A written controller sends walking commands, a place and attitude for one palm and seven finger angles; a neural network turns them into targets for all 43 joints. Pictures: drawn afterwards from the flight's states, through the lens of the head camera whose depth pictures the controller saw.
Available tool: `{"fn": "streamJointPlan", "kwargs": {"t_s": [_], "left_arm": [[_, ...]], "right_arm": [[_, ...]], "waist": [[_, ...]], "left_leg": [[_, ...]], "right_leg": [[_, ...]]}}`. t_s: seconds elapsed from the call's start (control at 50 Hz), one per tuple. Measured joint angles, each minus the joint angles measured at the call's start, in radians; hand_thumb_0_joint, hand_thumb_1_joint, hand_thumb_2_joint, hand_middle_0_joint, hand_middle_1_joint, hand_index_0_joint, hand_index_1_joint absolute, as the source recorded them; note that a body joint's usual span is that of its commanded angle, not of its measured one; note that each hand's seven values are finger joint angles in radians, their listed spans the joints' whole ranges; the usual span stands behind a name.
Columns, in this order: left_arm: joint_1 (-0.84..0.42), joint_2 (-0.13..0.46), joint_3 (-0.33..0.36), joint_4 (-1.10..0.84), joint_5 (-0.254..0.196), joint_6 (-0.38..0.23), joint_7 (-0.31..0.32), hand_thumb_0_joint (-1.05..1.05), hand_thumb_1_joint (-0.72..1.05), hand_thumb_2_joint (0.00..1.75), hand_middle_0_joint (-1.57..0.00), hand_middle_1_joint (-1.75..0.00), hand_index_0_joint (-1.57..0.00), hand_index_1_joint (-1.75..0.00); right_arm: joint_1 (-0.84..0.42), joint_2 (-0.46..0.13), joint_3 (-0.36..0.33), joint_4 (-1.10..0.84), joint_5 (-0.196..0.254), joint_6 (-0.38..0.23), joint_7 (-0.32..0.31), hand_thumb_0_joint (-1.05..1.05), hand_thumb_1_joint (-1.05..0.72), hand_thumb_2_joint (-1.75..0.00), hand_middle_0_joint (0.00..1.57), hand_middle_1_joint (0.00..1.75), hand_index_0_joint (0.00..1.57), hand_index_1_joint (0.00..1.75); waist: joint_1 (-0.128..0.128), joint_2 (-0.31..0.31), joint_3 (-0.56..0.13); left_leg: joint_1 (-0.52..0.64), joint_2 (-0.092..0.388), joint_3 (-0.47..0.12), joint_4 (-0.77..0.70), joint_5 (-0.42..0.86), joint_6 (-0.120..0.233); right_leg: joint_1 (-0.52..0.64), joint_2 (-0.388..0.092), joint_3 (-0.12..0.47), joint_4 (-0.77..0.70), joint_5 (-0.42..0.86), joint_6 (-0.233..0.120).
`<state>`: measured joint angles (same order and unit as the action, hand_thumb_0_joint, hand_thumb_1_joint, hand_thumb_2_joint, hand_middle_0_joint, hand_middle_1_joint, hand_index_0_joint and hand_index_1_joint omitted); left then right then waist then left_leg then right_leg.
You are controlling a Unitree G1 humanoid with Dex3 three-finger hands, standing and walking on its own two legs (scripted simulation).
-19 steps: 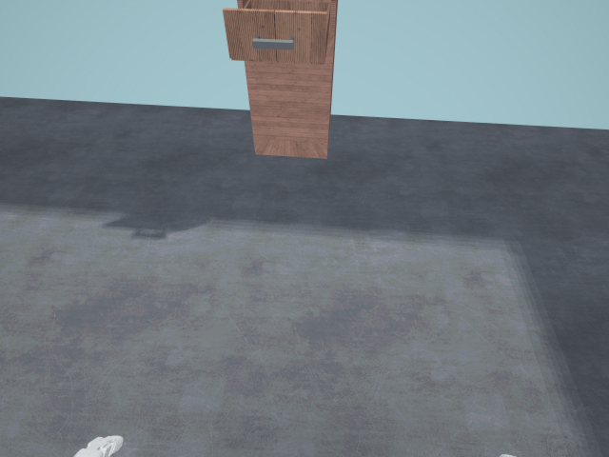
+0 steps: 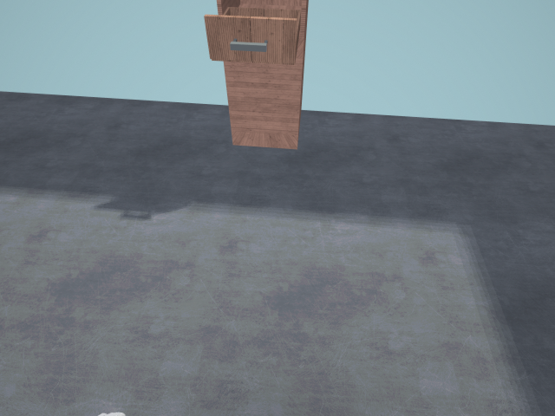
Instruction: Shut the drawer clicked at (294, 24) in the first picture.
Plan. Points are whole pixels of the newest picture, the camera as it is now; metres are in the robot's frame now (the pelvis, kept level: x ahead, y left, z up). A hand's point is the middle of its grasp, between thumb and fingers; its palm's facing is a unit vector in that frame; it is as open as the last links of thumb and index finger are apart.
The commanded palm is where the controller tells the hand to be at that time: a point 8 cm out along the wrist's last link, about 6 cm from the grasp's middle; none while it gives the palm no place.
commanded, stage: stand and wait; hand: left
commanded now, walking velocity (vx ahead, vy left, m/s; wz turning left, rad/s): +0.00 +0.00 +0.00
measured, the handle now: (249, 44) +1.36 +0.20 -0.04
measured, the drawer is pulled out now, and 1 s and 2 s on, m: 0.30 0.30 0.30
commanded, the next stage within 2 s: look at it before walking up in 0.44 s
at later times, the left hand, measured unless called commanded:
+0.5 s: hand out of the picture +0.06 +0.24 -0.15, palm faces -0.02 -0.94 -0.33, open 7.4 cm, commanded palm none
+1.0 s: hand out of the picture +0.06 +0.24 -0.15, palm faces -0.03 -0.95 -0.32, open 7.4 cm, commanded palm none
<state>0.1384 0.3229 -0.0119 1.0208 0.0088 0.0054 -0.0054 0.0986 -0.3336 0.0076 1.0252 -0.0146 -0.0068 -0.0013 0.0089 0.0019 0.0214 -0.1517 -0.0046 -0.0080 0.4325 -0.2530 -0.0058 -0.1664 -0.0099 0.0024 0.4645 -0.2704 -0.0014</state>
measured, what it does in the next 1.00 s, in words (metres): stands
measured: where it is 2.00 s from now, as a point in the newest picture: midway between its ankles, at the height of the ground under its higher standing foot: outside the picture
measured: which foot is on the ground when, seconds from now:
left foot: down 0.00-1.00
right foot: down 0.00-1.00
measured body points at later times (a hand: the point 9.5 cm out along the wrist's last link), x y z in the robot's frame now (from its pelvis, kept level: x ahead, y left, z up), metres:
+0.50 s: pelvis -0.01 -0.01 +0.00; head -0.01 -0.01 +0.45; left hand +0.06 +0.29 -0.13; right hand +0.05 -0.30 -0.13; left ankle -0.01 +0.13 -0.74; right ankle -0.01 -0.12 -0.74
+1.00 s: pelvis -0.01 +0.00 +0.00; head -0.01 +0.00 +0.45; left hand +0.06 +0.29 -0.13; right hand +0.06 -0.30 -0.13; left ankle -0.01 +0.13 -0.74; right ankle -0.01 -0.12 -0.74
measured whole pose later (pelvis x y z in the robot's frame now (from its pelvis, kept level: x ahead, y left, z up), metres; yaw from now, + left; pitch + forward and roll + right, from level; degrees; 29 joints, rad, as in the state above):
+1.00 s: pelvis -0.01 +0.00 +0.00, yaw -1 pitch -2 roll +0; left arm 0.15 0.33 0.00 1.09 0.01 0.00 -0.01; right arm 0.13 -0.33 0.01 1.10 -0.01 -0.01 0.00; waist 0.00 0.00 0.03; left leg -0.14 0.01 0.00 0.38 -0.20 -0.02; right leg -0.15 0.00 0.01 0.40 -0.21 -0.01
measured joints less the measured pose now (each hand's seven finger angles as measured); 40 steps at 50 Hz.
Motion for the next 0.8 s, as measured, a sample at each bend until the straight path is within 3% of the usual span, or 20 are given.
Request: {"fn": "streamJointPlan", "kwargs": {"t_s": [0.8], "left_arm": [[0.002, 0.005, 0.007, 0.059, 0.000, -0.008, -0.001, 0.00, 0.91, 0.90, -0.20, -0.30, -0.20, -0.30]], "right_arm": [[0.035, 0.004, 0.000, 0.076, 0.005, -0.004, 0.002, 0.00, -0.90, -0.90, 0.20, 0.30, 0.21, 0.30]], "waist": [[-0.007, -0.002, 0.006]], "left_leg": [[0.006, 0.016, 0.003, -0.050, 0.048, -0.011]], "right_leg": [[0.006, 0.016, 0.003, -0.057, 0.055, -0.009]]}}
